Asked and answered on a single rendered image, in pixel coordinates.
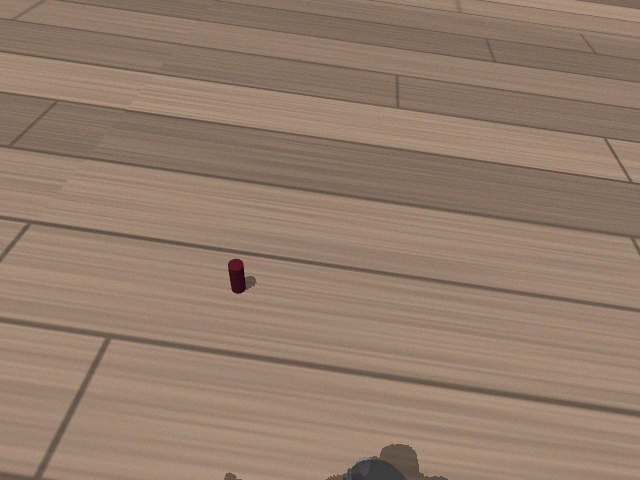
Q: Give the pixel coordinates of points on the can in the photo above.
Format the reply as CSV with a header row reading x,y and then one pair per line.
x,y
237,277

